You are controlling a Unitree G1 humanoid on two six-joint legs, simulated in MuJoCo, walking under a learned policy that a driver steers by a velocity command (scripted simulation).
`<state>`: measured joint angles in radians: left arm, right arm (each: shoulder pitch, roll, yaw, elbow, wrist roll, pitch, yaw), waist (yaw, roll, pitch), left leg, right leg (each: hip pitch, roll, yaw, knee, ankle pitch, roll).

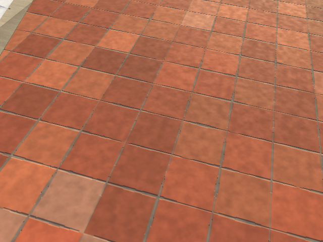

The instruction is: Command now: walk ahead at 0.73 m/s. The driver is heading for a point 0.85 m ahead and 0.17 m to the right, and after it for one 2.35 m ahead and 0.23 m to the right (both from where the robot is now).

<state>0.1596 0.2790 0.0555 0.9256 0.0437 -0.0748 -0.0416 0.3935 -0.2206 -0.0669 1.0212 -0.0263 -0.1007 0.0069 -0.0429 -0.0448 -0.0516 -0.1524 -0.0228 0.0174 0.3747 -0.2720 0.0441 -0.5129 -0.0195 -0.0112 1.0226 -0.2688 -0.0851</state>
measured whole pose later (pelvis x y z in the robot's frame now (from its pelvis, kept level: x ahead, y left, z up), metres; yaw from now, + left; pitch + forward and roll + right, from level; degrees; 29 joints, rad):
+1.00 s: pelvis +0.79 -0.07 -0.01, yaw -11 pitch +0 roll +2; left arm 0.23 0.28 0.08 0.87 -0.05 -0.03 0.01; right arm 0.24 -0.27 -0.06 0.90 -0.01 -0.11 0.00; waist -0.01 -0.03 0.10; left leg -0.17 -0.02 0.22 0.40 -0.22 0.07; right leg -0.56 -0.07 0.02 1.20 -0.30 -0.06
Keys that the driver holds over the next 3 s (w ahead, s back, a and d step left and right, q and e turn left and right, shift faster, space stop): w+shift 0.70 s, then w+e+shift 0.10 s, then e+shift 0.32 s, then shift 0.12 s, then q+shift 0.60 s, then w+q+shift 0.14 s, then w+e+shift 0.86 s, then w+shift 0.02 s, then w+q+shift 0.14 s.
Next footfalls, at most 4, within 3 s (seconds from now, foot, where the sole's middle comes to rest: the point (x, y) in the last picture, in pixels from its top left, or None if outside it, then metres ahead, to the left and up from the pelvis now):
0.32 right None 0.39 -0.13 -0.78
0.80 left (151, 176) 0.85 0.00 -0.78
1.20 right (193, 136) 1.10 -0.23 -0.78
1.78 left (146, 137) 1.09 0.02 -0.78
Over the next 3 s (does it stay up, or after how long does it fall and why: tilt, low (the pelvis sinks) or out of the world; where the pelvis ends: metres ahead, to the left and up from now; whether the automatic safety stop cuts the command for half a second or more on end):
stays up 1.87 -0.20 -0.01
